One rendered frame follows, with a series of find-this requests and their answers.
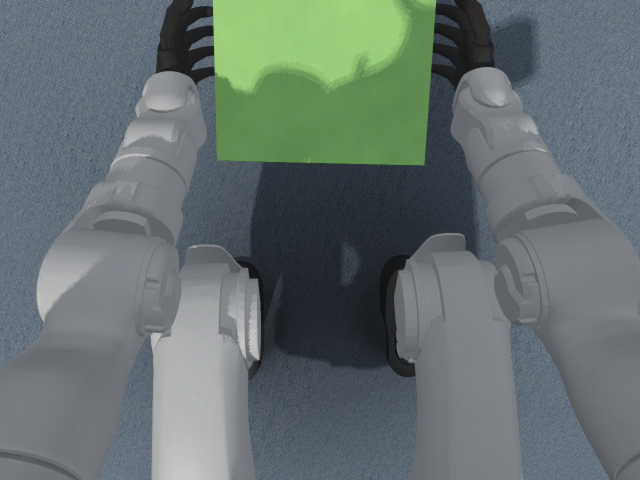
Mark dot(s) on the robot left forearm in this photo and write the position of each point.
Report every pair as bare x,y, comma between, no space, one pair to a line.
151,173

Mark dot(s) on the robot right forearm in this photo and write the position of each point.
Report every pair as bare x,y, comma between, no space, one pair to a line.
513,169

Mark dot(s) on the robot left hand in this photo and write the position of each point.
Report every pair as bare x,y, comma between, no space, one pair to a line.
175,41

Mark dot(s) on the robot right thigh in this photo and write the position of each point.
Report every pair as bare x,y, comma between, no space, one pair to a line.
467,421

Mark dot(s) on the robot right upper arm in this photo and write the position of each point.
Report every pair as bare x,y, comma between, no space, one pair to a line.
577,285

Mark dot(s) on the carton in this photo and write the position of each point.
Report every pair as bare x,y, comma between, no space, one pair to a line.
323,81

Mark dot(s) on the robot left upper arm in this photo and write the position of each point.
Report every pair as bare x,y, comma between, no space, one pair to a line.
102,294

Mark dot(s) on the robot right hand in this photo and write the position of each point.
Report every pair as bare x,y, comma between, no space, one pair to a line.
472,39

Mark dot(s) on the robot right foot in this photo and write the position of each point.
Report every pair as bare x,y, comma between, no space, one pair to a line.
388,281

